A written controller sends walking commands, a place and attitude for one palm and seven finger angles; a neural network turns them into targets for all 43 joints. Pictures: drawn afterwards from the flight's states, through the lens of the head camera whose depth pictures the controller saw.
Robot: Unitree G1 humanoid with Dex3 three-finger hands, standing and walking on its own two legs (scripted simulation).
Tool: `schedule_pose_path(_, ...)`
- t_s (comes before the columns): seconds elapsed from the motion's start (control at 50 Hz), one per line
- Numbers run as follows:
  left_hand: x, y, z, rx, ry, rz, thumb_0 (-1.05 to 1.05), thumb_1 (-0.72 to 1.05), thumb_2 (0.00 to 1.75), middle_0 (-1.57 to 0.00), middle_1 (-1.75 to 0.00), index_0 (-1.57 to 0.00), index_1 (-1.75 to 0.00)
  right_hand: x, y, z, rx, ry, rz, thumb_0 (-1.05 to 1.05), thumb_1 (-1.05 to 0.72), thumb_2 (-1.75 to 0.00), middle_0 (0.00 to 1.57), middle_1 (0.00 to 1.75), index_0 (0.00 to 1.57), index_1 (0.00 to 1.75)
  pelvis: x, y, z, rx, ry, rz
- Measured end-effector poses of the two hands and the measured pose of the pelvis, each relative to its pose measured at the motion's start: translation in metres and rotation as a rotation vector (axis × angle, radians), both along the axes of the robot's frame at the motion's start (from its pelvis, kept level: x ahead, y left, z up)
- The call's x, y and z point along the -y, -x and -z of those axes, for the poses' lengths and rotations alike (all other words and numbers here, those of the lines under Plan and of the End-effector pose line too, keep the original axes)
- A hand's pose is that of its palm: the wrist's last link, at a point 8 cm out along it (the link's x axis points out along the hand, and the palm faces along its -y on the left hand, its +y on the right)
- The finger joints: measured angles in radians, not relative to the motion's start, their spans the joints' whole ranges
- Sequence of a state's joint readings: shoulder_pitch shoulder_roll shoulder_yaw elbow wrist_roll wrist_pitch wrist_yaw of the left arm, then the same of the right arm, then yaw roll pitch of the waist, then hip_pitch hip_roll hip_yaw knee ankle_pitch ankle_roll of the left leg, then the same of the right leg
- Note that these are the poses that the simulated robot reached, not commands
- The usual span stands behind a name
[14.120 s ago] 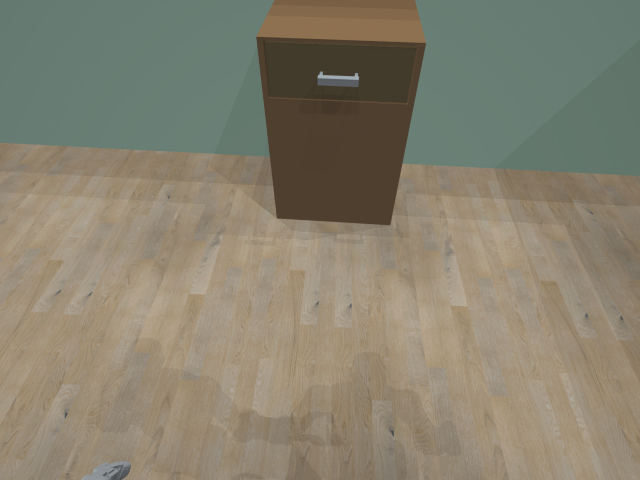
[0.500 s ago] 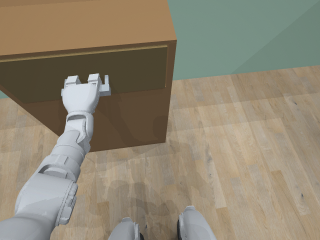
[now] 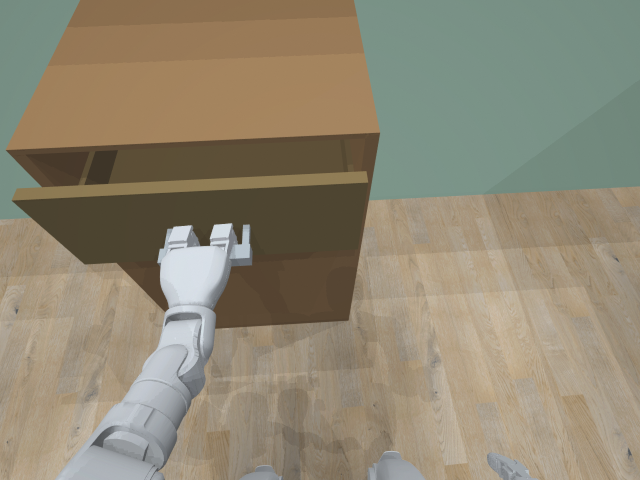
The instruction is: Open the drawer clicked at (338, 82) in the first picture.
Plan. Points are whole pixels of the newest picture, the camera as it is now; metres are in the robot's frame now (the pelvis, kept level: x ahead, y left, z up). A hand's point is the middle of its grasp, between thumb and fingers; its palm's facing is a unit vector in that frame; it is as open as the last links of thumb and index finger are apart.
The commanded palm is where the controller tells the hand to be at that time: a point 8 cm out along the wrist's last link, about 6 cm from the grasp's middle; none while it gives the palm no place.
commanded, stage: pull the drawer open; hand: left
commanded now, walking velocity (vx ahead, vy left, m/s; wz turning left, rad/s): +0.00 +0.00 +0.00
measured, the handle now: (207, 245) +0.44 +0.18 -0.03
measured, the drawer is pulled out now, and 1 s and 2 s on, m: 0.08 0.20 0.30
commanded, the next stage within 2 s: none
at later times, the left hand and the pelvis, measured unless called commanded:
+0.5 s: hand (205, 334) +0.31 +0.17 -0.06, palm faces -0.01 -0.04 -1.00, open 6.0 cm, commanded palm +0.27 +0.16 -0.01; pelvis -0.02 -0.01 +0.00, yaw +1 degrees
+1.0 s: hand (202, 378) +0.25 +0.16 -0.06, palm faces -0.01 -0.06 -1.00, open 6.0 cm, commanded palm +0.21 +0.16 -0.01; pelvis -0.03 -0.02 +0.00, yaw +0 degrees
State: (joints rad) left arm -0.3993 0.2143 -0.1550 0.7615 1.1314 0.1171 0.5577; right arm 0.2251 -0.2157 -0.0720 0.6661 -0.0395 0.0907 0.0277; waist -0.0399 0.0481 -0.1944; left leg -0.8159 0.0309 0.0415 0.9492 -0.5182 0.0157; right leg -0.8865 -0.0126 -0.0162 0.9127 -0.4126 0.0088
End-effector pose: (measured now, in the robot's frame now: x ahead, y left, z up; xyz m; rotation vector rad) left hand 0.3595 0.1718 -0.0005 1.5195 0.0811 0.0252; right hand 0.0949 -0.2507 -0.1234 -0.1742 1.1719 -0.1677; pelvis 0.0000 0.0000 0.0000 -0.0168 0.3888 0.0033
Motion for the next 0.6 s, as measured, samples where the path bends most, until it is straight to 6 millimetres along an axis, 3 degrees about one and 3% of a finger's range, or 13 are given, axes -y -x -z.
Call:
schedule_pose_path(0.28,0.003,0.049,0.000,0.013,0.004,-0.006,0.01,0.71,0.79,-0.28,-1.35,-0.35,-1.30,-0.003,-0.012,-0.003,0.075,-0.009,-0.033,0.01,-0.90,-0.90,0.20,0.30,0.20,0.30,0.003,0.010,0.000,0.050,-0.006,-0.003)
schedule_pose_path(0.6,0.007,0.076,0.000,0.012,-0.009,-0.022,0.01,0.70,0.79,-0.29,-1.35,-0.35,-1.31,0.001,-0.002,0.000,0.120,-0.015,-0.041,0.01,-0.90,-0.90,0.20,0.30,0.20,0.30,0.010,0.027,0.002,0.079,-0.021,0.001)
